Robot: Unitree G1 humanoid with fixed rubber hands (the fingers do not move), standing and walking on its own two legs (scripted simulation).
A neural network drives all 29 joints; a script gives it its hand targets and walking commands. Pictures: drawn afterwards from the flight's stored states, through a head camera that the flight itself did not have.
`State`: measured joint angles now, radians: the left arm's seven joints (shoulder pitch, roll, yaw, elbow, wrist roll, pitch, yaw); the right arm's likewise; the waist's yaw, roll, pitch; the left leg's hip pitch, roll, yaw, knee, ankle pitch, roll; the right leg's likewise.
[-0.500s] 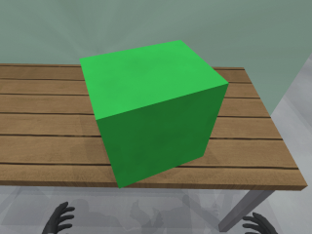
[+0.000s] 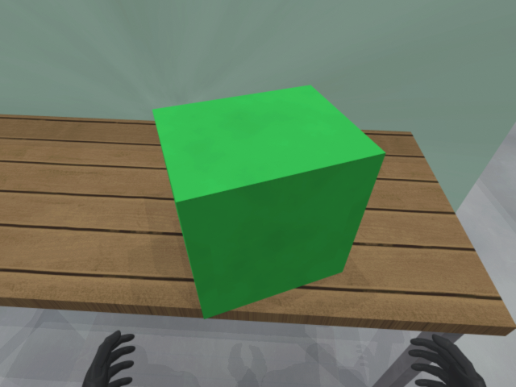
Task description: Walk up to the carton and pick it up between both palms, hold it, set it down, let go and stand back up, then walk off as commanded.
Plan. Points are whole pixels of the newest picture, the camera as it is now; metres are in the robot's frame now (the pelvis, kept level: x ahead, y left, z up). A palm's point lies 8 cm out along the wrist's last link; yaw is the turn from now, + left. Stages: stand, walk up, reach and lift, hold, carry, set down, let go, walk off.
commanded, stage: reach and lift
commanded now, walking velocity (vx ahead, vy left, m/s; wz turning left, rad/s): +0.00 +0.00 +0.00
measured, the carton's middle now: (258, 200) +0.43 +0.01 +0.08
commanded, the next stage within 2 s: none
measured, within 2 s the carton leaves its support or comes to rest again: neither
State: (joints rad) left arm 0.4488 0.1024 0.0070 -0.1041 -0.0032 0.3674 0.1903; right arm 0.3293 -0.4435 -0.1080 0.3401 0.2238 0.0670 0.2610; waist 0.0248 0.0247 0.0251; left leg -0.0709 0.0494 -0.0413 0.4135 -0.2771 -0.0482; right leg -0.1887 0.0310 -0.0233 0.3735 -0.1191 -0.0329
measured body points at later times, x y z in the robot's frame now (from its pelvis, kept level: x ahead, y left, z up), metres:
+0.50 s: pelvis +0.00 +0.00 +0.00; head -0.01 +0.00 +0.45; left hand +0.17 +0.19 +0.04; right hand +0.19 -0.30 +0.02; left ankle -0.03 +0.15 -0.74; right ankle +0.06 -0.10 -0.74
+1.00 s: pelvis -0.01 -0.01 +0.00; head +0.00 -0.01 +0.45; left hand +0.21 +0.19 +0.09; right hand +0.25 -0.29 +0.05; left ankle -0.03 +0.15 -0.74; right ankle +0.06 -0.10 -0.74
